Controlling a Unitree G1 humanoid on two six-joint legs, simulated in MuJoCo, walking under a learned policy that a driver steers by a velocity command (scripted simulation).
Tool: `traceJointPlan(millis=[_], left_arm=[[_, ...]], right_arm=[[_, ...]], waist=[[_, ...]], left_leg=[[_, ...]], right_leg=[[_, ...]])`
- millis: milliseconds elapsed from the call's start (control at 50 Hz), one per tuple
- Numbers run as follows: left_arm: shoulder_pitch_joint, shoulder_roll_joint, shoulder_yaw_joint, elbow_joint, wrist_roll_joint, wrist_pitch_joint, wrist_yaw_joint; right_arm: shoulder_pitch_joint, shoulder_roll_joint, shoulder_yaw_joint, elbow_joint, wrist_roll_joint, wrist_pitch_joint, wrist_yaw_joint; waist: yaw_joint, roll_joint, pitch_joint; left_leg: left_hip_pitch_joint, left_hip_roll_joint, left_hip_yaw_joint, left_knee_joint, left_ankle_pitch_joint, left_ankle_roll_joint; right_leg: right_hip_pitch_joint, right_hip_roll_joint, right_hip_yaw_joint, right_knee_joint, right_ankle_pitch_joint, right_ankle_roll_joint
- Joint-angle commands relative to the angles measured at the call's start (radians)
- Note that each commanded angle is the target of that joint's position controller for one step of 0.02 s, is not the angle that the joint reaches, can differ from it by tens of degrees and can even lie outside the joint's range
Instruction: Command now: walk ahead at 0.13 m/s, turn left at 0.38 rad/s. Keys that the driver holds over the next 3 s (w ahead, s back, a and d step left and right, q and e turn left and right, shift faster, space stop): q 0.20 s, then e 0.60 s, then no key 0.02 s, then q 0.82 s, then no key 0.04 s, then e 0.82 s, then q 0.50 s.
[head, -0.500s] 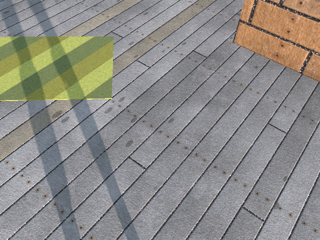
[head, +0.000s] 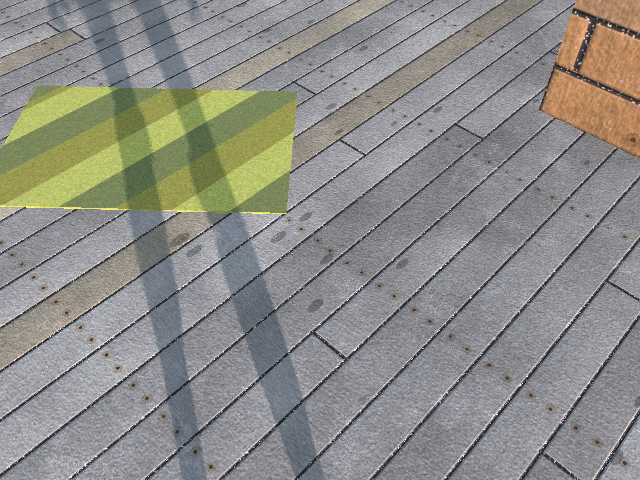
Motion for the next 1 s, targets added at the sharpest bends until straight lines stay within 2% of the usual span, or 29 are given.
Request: traceJointPlan(millis=[20, 60, 80, 100, 120, 140, 160, 180, 200, 220, 240, 280, 320, 360, 400, 480, 540, 620, 700, 720, 740, 760, 780, 800, 820, 840, 920, 960, 1000], left_arm=[[-0.109, 0.207, 0.052, -0.077, -0.005, -0.003, 0.008], [-0.12, 0.218, 0.055, -0.076, -0.021, 0.011, 0.009], [-0.116, 0.204, 0.051, -0.075, -0.024, 0.012, 0.008], [-0.083, 0.169, 0.042, -0.065, -0.016, 0.011, 0.005], [-0.055, 0.107, 0.023, -0.083, 0.021, 0.011, 0.001], [-0.053, 0.055, 0.003, -0.133, 0.031, 0.005, 0.003], [-0.069, 0.123, 0.018, -0.13, -0.005, 0.003, 0.001], [-0.098, 0.158, 0.026, -0.131, -0.019, 0.004, 0.002], [-0.103, 0.168, 0.034, -0.117, -0.011, 0.008, 0.01], [-0.11, 0.174, 0.038, -0.103, 0.004, 0.018, 0.019], [-0.08, 0.167, 0.038, -0.093, 0.001, 0.026, 0.017], [-0.026, 0.142, 0.033, -0.065, 0.004, 0.027, 0.009], [-0.039, 0.106, 0.02, -0.053, 0.004, 0.025, 0.004], [-0.081, 0.088, 0.007, -0.056, 0.004, 0.027, -0.003], [-0.119, 0.112, 0.008, -0.069, -0.005, 0.029, -0.009], [-0.157, 0.148, 0.017, -0.103, -0.016, 0.033, -0.012], [-0.154, 0.133, 0.017, -0.114, -0.016, 0.032, -0.018], [-0.147, 0.115, 0.014, -0.123, -0.026, 0.034, -0.038], [-0.099, 0.121, 0.02, -0.117, -0.029, 0.038, -0.067], [-0.085, 0.158, 0.032, -0.121, -0.02, 0.038, -0.063], [-0.051, 0.26, 0.06, -0.132, -0.013, 0.04, -0.048], [-0.027, 0.34, 0.076, -0.143, 0.006, 0.037, -0.044], [-0.019, 0.274, 0.058, -0.155, 0.018, 0.025, -0.046], [-0.068, 0.254, 0.052, -0.16, 0.012, 0.013, -0.046], [-0.121, 0.231, 0.048, -0.168, -0.003, 0.01, -0.042], [-0.158, 0.192, 0.034, -0.176, -0.015, 0.012, -0.037], [-0.173, 0.117, -0.006, -0.15, 0.016, 0.012, -0.03], [-0.175, 0.123, -0.011, -0.126, 0.026, 0.014, -0.029], [-0.173, 0.165, -0.002, -0.109, 0.03, 0.02, -0.029]], right_arm=[[-0.091, -0.047, -0.006, -0.104, -0.01, -0.007, 0.024], [-0.03, -0.07, -0.018, -0.107, -0.006, 0.01, 0.034], [0.022, -0.085, -0.029, -0.096, -0.009, 0.018, 0.033], [0.089, -0.12, -0.05, -0.086, -0.012, 0.023, 0.024], [0.142, -0.232, -0.081, -0.1, -0.013, 0.025, 0.003], [0.15, -0.307, -0.078, -0.141, -0.038, 0.013, 0.007], [0.127, -0.247, -0.061, -0.158, -0.045, -0.006, 0.017], [0.079, -0.212, -0.051, -0.169, -0.037, -0.021, 0.017], [0.029, -0.189, -0.046, -0.178, -0.025, -0.022, 0.011], [-0.025, -0.144, -0.03, -0.188, -0.021, -0.014, 0.003], [-0.044, -0.141, -0.023, -0.197, -0.036, -0.012, -0.006], [-0.052, -0.086, -0.002, -0.191, -0.051, -0.021, -0.014], [-0.053, -0.045, 0.012, -0.169, -0.054, -0.029, -0.018], [-0.054, -0.055, 0.012, -0.148, -0.056, -0.029, -0.022], [-0.053, -0.091, 0.003, -0.135, -0.059, -0.022, -0.025], [-0.039, -0.137, -0.017, -0.12, -0.041, 0.007, -0.034], [-0.038, -0.129, -0.023, -0.122, -0.034, 0.023, -0.044], [-0.062, -0.135, -0.033, -0.138, -0.03, 0.044, -0.051], [-0.094, -0.154, -0.044, -0.148, -0.006, 0.063, -0.055], [-0.06, -0.149, -0.045, -0.135, 0.0, 0.058, -0.054], [-0.056, -0.114, -0.037, -0.152, -0.031, 0.045, -0.047], [-0.135, -0.065, -0.02, -0.209, -0.063, 0.032, -0.044], [-0.159, -0.105, -0.03, -0.207, -0.052, 0.024, -0.037], [-0.137, -0.125, -0.039, -0.195, -0.027, 0.024, -0.03], [-0.109, -0.127, -0.043, -0.172, -0.021, 0.026, -0.033], [-0.091, -0.137, -0.046, -0.157, -0.025, 0.032, -0.037], [-0.048, -0.078, -0.027, -0.122, -0.017, 0.039, -0.029], [-0.07, -0.061, -0.014, -0.12, -0.018, 0.039, -0.025], [-0.089, -0.088, -0.017, -0.13, -0.013, 0.041, -0.024]], waist=[[0.001, -0.157, 0.006], [-0.036, -0.142, -0.027], [-0.057, -0.116, -0.048], [-0.081, -0.047, -0.081], [-0.083, 0.222, -0.095], [-0.057, 0.352, -0.193], [-0.075, 0.207, -0.209], [-0.062, 0.146, -0.136], [-0.042, 0.069, -0.095], [-0.029, 0.034, -0.073], [-0.006, 0.097, -0.083], [0.011, 0.094, -0.117], [0.007, 0.067, -0.117], [-0.014, 0.072, -0.102], [-0.037, 0.075, -0.073], [-0.061, 0.062, -0.012], [-0.057, 0.046, -0.032], [-0.043, 0.058, -0.085], [0.004, 0.091, -0.114], [0.014, 0.064, -0.119], [0.002, -0.113, -0.15], [0.019, -0.294, -0.152], [0.054, -0.133, -0.198], [0.019, -0.094, -0.153], [-0.005, -0.062, -0.13], [-0.016, -0.068, -0.118], [-0.031, -0.118, -0.125], [-0.014, -0.131, -0.105], [0.004, -0.142, -0.077]], left_leg=[[0.038, 0.014, 0.048, -0.119, 0.109, -0.03], [0.153, -0.019, 0.078, -0.228, 0.216, -0.028], [0.231, -0.05, 0.091, -0.28, 0.254, -0.015], [0.335, -0.069, 0.065, -0.329, 0.296, 0.013], [0.443, 0.106, -0.217, -0.447, 0.533, 0.095], [0.521, 0.333, -0.69, -0.578, 0.551, 0.31], [0.488, 0.344, -0.698, -0.622, 0.386, 0.337], [0.428, 0.297, -0.592, -0.607, 0.293, 0.291], [0.37, 0.244, -0.504, -0.598, 0.23, 0.231], [0.313, 0.194, -0.406, -0.609, 0.205, 0.17], [0.247, 0.188, -0.366, -0.617, 0.274, 0.174], [0.223, 0.16, -0.256, -0.612, 0.457, 0.186], [0.232, 0.139, -0.183, -0.613, 0.508, 0.178], [0.238, 0.139, -0.153, -0.627, 0.479, 0.174], [0.246, 0.156, -0.163, -0.647, 0.398, 0.18], [0.336, 0.223, -0.22, -0.641, 0.374, 0.223], [0.435, 0.268, -0.222, -0.595, 0.576, 0.244], [0.503, 0.274, -0.147, -0.528, 0.839, 0.229], [0.465, 0.227, -0.045, -0.423, 0.805, 0.157], [0.396, 0.184, -0.001, -0.354, 0.68, 0.092], [0.185, 0.097, 0.091, -0.143, 0.408, 0.002], [-0.111, -0.074, 0.079, 0.076, -0.213, -0.071], [-0.161, -0.056, -0.056, 0.234, -0.276, -0.079], [-0.187, -0.032, -0.076, 0.275, -0.197, -0.076], [-0.204, -0.015, -0.074, 0.255, -0.124, -0.081], [-0.196, 0.005, -0.074, 0.223, -0.067, -0.092], [-0.009, 0.02, -0.043, 0.066, 0.082, -0.123], [0.064, 0.03, -0.035, -0.065, 0.109, -0.121], [0.095, 0.026, -0.021, -0.118, 0.097, -0.115]], right_leg=[[-0.067, -0.205, 0.072, -0.122, 0.312, -0.173], [-0.103, -0.214, 0.04, -0.029, 0.312, -0.15], [-0.129, -0.199, 0.02, 0.048, 0.289, -0.127], [-0.171, -0.16, -0.026, 0.203, 0.255, -0.085], [-0.343, -0.059, -0.116, 0.534, -0.025, 0.011], [-0.54, 0.092, 0.008, 0.781, -0.442, 0.045], [-0.573, 0.049, 0.113, 0.901, -0.405, 0.021], [-0.606, 0.02, 0.112, 0.904, -0.32, -0.008], [-0.6, -0.017, 0.113, 0.857, -0.227, -0.021], [-0.56, -0.046, 0.106, 0.791, -0.149, -0.029], [-0.484, -0.048, 0.102, 0.781, -0.088, -0.024], [-0.391, -0.053, 0.096, 0.722, -0.013, -0.006], [-0.345, -0.066, 0.094, 0.573, 0.021, 0.008], [-0.292, -0.073, 0.093, 0.431, 0.043, 0.019], [-0.277, -0.066, 0.077, 0.36, 0.035, 0.022], [-0.376, -0.052, 0.072, 0.365, -0.076, 0.017], [-0.426, -0.048, 0.07, 0.403, -0.141, 0.017], [-0.375, -0.023, 0.023, 0.355, -0.147, 0.008], [-0.199, 0.033, -0.045, 0.081, 0.063, -0.046], [-0.097, 0.023, 0.004, -0.021, 0.234, -0.083], [0.091, -0.137, 0.237, -0.038, 0.541, -0.16], [0.204, -0.36, 0.537, -0.014, 0.886, -0.367], [0.211, -0.363, 0.507, -0.02, 0.837, -0.426], [0.183, -0.303, 0.415, -0.015, 0.782, -0.377], [0.163, -0.247, 0.348, -0.012, 0.706, -0.321], [0.144, -0.229, 0.308, -0.016, 0.685, -0.291], [0.05, -0.155, 0.168, -0.035, 0.709, -0.266], [0.025, -0.145, 0.135, -0.04, 0.681, -0.251], [0.005, -0.167, 0.145, -0.048, 0.653, -0.258]])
